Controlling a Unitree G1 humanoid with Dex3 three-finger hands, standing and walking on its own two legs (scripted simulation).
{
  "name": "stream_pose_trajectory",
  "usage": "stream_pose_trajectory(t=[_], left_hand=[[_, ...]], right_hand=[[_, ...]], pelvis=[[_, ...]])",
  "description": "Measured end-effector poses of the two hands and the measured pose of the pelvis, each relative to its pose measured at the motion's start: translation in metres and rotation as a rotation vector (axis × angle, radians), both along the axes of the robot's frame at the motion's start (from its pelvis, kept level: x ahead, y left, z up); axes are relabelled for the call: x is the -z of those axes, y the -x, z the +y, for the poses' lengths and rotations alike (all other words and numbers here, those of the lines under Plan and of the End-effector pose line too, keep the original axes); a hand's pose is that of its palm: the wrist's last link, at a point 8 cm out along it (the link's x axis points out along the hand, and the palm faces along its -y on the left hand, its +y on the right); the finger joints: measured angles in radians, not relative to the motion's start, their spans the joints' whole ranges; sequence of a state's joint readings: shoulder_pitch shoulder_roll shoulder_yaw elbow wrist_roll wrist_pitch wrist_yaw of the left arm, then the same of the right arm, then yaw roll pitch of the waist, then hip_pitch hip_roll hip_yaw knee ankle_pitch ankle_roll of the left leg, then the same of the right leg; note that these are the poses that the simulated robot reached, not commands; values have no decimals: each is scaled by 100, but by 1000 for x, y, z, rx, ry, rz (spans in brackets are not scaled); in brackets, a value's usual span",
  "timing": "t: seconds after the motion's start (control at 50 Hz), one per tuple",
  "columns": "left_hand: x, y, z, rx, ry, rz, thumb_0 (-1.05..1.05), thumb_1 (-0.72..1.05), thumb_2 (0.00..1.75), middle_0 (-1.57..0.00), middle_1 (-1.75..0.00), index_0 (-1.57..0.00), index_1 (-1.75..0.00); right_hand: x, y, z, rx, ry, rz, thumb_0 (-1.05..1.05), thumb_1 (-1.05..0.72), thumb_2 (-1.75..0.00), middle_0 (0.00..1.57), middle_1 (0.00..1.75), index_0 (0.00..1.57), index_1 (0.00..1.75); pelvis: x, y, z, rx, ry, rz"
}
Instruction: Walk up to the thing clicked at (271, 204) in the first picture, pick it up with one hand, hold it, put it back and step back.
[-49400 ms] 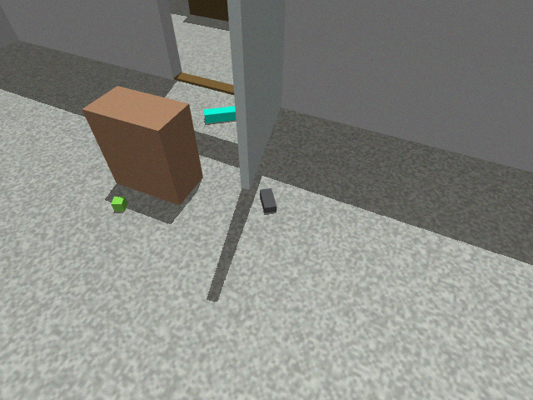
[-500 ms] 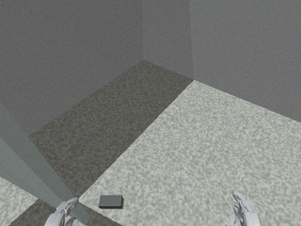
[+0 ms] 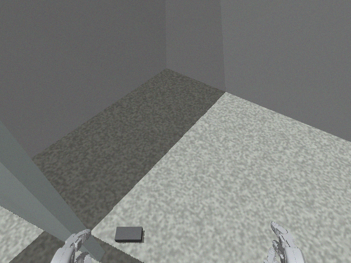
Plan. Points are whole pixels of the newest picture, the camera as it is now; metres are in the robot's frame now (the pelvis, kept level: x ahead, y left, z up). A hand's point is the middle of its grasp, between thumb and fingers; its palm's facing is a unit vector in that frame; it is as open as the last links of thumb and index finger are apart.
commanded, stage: home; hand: left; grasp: from above
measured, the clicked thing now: (129, 234) +0.44 +0.23 -0.69
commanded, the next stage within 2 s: stand in 0.22 s
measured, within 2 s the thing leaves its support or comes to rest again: neither
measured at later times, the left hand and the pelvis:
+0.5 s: hand out of the picture +0.14 +0.21 -0.09, palm faces +0.00 -0.94 -0.33, open 7.4 cm; pelvis -0.01 +0.00 +0.02, yaw +0 degrees
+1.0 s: hand out of the picture +0.03 +0.23 -0.10, palm faces +0.03 -0.95 -0.33, open 7.4 cm; pelvis -0.02 +0.00 +0.06, yaw +0 degrees
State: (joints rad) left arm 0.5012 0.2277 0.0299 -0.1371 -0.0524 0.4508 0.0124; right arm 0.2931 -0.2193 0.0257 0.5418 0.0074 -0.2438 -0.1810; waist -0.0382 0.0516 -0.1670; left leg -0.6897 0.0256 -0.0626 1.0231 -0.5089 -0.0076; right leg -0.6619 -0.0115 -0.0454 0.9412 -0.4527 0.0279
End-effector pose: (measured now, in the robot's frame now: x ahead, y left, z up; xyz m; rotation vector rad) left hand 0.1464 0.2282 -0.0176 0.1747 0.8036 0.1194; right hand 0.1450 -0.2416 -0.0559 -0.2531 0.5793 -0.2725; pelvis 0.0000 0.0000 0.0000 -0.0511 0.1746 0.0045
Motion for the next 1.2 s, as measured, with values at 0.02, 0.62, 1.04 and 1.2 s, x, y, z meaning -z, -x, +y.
stream_pose_trajectory(t=[0.02, 0.62, 1.04, 1.2], left_hand=[[0, 0, 0, -2, 1, 0, 1, 91, 90, -20, -30, -20, -30], [50, 52, 47, -33, -137, 217, 0, 91, 90, -20, -30, -20, -30], [44, 130, 51, -113, -116, 447, 0, 91, 90, -20, -30, -20, -30], [41, 138, 50, -118, -127, 470, 0, 91, 90, -20, -30, -20, -30]], right_hand=[[0, 0, 0, 0, -1, 0, 1, -90, -90, 20, 30, 20, 30], [18, 60, -38, -31, -6, 489, 1, -90, -90, 20, 30, 20, 30], [15, 104, -26, 20, -87, 618, 1, -90, -90, 20, 30, 20, 30], [14, 115, -40, 33, -83, 646, 0, -90, -90, 20, 30, 20, 30]], pelvis=[[0, 0, 0, 0, 0, 0], [-32, 9, 0, 10, -51, -182], [-61, 19, 1, 10, -54, -268], [-63, 24, -5, 9, -56, -270]])
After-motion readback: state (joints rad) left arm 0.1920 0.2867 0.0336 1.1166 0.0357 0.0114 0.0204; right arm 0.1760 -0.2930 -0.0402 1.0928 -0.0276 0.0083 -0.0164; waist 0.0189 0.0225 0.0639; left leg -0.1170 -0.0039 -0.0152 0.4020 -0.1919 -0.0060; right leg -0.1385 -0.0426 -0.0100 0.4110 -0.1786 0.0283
